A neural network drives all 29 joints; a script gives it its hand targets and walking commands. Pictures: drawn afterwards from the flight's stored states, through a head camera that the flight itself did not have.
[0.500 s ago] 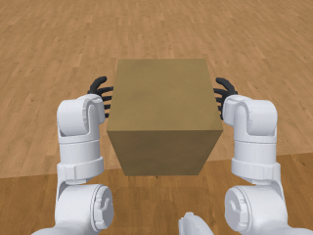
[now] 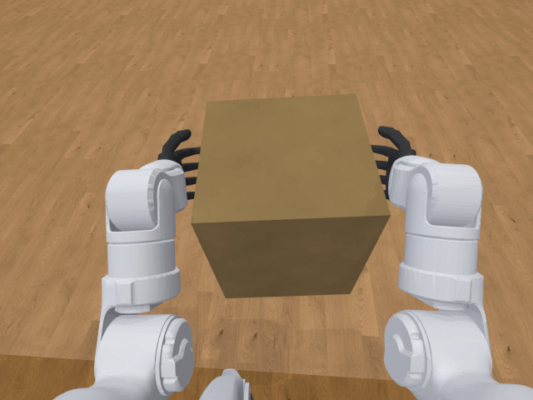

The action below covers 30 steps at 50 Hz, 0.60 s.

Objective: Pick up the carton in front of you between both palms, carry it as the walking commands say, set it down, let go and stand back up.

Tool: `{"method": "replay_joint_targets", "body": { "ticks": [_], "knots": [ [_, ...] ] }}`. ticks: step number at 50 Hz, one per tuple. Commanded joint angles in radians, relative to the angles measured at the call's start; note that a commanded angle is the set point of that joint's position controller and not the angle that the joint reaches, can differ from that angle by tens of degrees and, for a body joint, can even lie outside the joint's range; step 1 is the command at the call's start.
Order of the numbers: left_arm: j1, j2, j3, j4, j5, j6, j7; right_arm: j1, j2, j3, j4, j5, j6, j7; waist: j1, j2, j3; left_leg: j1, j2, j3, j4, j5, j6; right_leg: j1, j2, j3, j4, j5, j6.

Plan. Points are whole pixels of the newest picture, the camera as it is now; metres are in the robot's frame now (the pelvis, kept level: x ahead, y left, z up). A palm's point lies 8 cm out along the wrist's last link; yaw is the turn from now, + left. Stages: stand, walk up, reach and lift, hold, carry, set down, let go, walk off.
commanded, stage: carry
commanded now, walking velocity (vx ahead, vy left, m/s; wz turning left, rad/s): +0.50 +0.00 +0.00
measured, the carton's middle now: (284, 205) +0.39 +0.02 +0.09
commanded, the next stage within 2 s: none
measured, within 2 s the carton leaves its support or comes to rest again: neither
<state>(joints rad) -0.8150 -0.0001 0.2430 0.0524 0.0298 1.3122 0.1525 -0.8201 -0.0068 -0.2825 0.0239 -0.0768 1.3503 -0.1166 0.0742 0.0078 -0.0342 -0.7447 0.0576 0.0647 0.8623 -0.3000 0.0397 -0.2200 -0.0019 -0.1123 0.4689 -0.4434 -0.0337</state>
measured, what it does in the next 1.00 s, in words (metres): climbs: left foot, then right foot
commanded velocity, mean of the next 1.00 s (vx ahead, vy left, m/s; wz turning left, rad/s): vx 0.50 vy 0.00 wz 0.00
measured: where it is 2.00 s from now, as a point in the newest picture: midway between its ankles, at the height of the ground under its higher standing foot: (287, 190)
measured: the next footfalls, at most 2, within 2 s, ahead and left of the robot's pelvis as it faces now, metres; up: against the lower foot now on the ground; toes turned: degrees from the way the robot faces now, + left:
left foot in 0.06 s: +0.23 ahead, +0.11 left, +0.03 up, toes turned +5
right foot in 0.50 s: +0.47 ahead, -0.09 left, +0.04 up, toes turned -6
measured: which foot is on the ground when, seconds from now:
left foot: up 0.00-0.04, down 0.06-0.54, up 0.56-0.94, down 0.96-1.00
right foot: down 0.00-0.10, up 0.12-0.48, down 0.50-0.98, up 1.00-1.00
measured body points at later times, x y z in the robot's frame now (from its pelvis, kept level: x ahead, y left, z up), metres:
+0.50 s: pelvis +0.30 +0.00 +0.02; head +0.31 +0.00 +0.47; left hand +0.69 +0.14 +0.20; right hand +0.68 -0.16 +0.19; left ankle +0.19 +0.11 -0.71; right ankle +0.43 -0.09 -0.70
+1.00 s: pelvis +0.60 +0.02 +0.03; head +0.61 +0.03 +0.48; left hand +0.96 +0.18 +0.13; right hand +0.96 -0.12 +0.14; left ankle +0.70 +0.10 -0.70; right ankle +0.45 -0.09 -0.66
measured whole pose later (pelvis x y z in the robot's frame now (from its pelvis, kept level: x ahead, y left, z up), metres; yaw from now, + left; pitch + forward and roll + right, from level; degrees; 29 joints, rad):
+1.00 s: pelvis +0.60 +0.02 +0.03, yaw +0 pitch +4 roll +1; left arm -0.61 -0.02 0.22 0.10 0.08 1.22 0.12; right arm -0.63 0.06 -0.22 0.11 -0.11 1.21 -0.12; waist 0.00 -0.03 -0.07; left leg -0.49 0.01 0.17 0.52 -0.10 0.09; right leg -0.21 -0.05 -0.07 0.80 -0.47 0.00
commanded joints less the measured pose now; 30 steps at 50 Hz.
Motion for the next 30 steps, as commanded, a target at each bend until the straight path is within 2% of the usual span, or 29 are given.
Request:
{"method": "replay_joint_targets", "body": {
  "ticks": [1,2,3,4,5,6,7,8,9,10,11,13,15,17,20,22,23,24,25,26,27,28,29,30],
  "knots": [
    [-0.748,-1.023,-0.601,-0.05,-0.449,0.011,-0.262,-0.677,0.965,0.594,0.025,0.363,-0.021,0.167,-0.012,-0.159,-0.401,0.173,-0.074,0.114,-0.183,0.019,0.019,0.249,-0.203,0.128,-0.044,0.599,-0.13],
    [-0.741,-1.021,-0.593,-0.023,-0.44,0.013,-0.263,-0.676,0.971,0.59,0.052,0.369,-0.019,0.175,-0.056,-0.157,-0.423,0.314,-0.121,0.162,-0.252,0.04,0.028,0.215,-0.19,0.08,0.057,0.716,-0.104],
    [-0.731,-1.025,-0.584,0.004,-0.428,0.014,-0.265,-0.655,0.979,0.579,0.09,0.375,-0.02,0.182,-0.103,-0.119,-0.484,0.547,-0.143,0.184,-0.311,0.061,0.044,0.134,-0.162,0.014,0.212,0.805,-0.069],
    [-0.738,-1.024,-0.577,0.021,-0.419,0.015,-0.268,-0.635,0.987,0.568,0.118,0.381,-0.025,0.19,-0.156,-0.031,-0.571,0.812,-0.014,-0.012,-0.322,-0.023,0.079,-0.04,-0.142,-0.005,0.422,0.599,-0.017],
    [-0.749,-1.048,-0.558,0.033,-0.418,0.019,-0.273,-0.647,0.97,0.556,0.131,0.373,-0.036,0.194,-0.165,0.27,-0.644,1.017,0.257,-0.591,-0.441,-0.112,0.23,-0.357,-0.002,0.02,0.699,0.25,0.029],
    [-0.788,-1.057,-0.556,0.037,-0.411,0.014,-0.271,-0.673,1.014,0.564,0.121,0.389,-0.039,0.2,-0.172,0.285,-0.578,1.057,0.289,-0.751,-0.518,0.057,0.277,-0.558,0.066,0.105,0.872,-0.073,0.025],
    [-0.798,-1.073,-0.552,0.039,-0.407,0.01,-0.265,-0.719,1.045,0.581,0.07,0.419,-0.042,0.208,-0.161,0.175,-0.539,1.039,0.279,-0.655,-0.453,0.189,0.272,-0.63,0.021,0.148,0.96,-0.062,0.002],
    [-0.787,-1.075,-0.541,0.023,-0.398,0.004,-0.257,-0.782,1.087,0.606,0.014,0.455,-0.047,0.215,-0.156,0.064,-0.521,0.993,0.264,-0.556,-0.401,0.321,0.247,-0.65,-0.01,0.146,0.97,-0.033,-0.006],
    [-0.782,-1.079,-0.533,0.004,-0.388,0.001,-0.246,-0.839,1.118,0.623,-0.042,0.49,-0.05,0.22,-0.144,0.021,-0.503,0.939,0.239,-0.474,-0.397,0.352,0.211,-0.642,-0.036,0.152,0.915,0.008,-0.011],
    [-0.774,-1.078,-0.523,-0.009,-0.376,-0.001,-0.234,-0.88,1.139,0.636,-0.087,0.518,-0.052,0.222,-0.124,0.038,-0.507,0.901,0.216,-0.412,-0.421,0.291,0.179,-0.612,-0.049,0.155,0.862,0.03,-0.012],
    [-0.767,-1.075,-0.525,-0.028,-0.368,-0.003,-0.223,-0.903,1.146,0.643,-0.116,0.536,-0.053,0.223,-0.113,0.067,-0.511,0.879,0.206,-0.38,-0.443,0.244,0.165,-0.586,-0.052,0.144,0.824,0.038,-0.009],
    [-0.757,-1.061,-0.531,-0.056,-0.351,-0.006,-0.205,-0.905,1.135,0.648,-0.145,0.55,-0.051,0.224,-0.12,0.099,-0.508,0.862,0.197,-0.326,-0.466,0.232,0.178,-0.586,-0.05,0.111,0.759,0.043,0.001],
    [-0.744,-1.041,-0.545,-0.082,-0.341,-0.002,-0.192,-0.88,1.113,0.651,-0.158,0.548,-0.043,0.222,-0.133,0.103,-0.489,0.863,0.198,-0.275,-0.495,0.231,0.194,-0.601,-0.057,0.089,0.631,0.062,0.015],
    [-0.73,-1.014,-0.556,-0.09,-0.334,0.007,-0.187,-0.841,1.083,0.651,-0.145,0.532,-0.032,0.219,-0.141,0.116,-0.469,0.838,0.179,-0.21,-0.509,0.241,0.183,-0.544,-0.059,0.069,0.47,0.117,0.02],
    [-0.694,-0.99,-0.562,-0.04,-0.324,0.022,-0.196,-0.773,1.044,0.639,-0.072,0.497,-0.02,0.221,-0.143,0.133,-0.435,0.819,0.152,-0.123,-0.492,0.36,0.146,-0.433,-0.023,0.0,0.259,0.222,0.014],
    [-0.684,-0.989,-0.556,0.011,-0.326,0.03,-0.21,-0.747,1.031,0.626,-0.018,0.474,-0.017,0.224,-0.132,0.148,-0.411,0.807,0.142,-0.079,-0.454,0.443,0.113,-0.337,0.008,-0.047,0.142,0.25,0.004],
    [-0.683,-0.995,-0.551,0.038,-0.332,0.031,-0.219,-0.741,1.029,0.62,0.008,0.465,-0.017,0.226,-0.106,0.149,-0.419,0.79,0.135,-0.047,-0.388,0.543,0.091,-0.238,0.035,-0.075,0.082,0.269,-0.006],
    [-0.683,-1.003,-0.546,0.066,-0.34,0.03,-0.228,-0.727,1.033,0.611,0.037,0.459,-0.017,0.227,-0.064,0.119,-0.459,0.732,0.113,0.02,-0.25,0.63,0.057,-0.048,0.061,-0.119,0.009,0.294,-0.018],
    [-0.66,-1.007,-0.533,0.102,-0.342,0.026,-0.237,-0.721,1.033,0.6,0.064,0.452,-0.018,0.229,-0.025,0.065,-0.53,0.599,0.087,0.049,-0.098,0.539,0.019,0.192,0.007,-0.055,0.027,0.244,-0.032],
    [-0.643,-0.997,-0.519,0.133,-0.335,0.016,-0.244,-0.739,1.045,0.594,0.073,0.455,-0.017,0.233,-0.012,-0.142,-0.596,0.338,0.007,0.063,0.136,0.24,-0.033,0.397,-0.24,0.393,-0.035,0.084,-0.115],
    [-0.658,-1.015,-0.505,0.146,-0.34,0.006,-0.249,-0.761,1.063,0.587,0.087,0.448,-0.019,0.235,-0.009,-0.323,-0.544,0.044,-0.128,0.011,0.312,-0.172,-0.037,0.508,-0.347,0.724,-0.121,0.241,-0.214],
    [-0.699,-1.046,-0.516,0.108,-0.366,0.003,-0.257,-0.787,1.077,0.593,0.085,0.446,-0.027,0.232,-0.006,-0.249,-0.529,-0.032,-0.083,-0.076,0.44,-0.207,-0.013,0.51,-0.357,0.678,-0.085,0.337,-0.242],
    [-0.747,-1.079,-0.529,0.066,-0.391,-0.004,-0.265,-0.791,1.086,0.587,0.077,0.45,-0.035,0.227,0.002,-0.153,-0.507,-0.056,-0.056,-0.086,0.474,-0.181,-0.004,0.466,-0.335,0.598,-0.064,0.433,-0.234],
    [-0.799,-1.102,-0.544,0.018,-0.415,-0.01,-0.27,-0.796,1.102,0.585,0.061,0.449,-0.041,0.22,-0.009,-0.075,-0.481,-0.059,-0.024,-0.094,0.429,-0.134,0.0,0.413,-0.318,0.515,-0.059,0.472,-0.208]
  ]
}}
